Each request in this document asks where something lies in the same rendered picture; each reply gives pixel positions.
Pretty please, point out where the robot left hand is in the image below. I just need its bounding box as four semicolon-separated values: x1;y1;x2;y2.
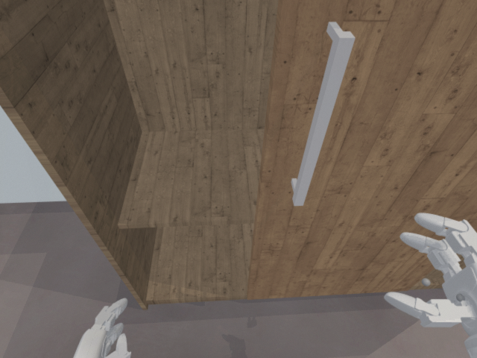
73;298;131;358

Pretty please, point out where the robot right hand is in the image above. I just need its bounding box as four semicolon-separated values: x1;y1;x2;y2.
384;213;477;336

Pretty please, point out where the wardrobe door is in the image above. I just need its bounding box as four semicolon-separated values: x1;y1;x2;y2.
421;254;466;280
247;0;477;300

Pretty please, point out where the handle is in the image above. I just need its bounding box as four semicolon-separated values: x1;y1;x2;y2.
291;22;355;206

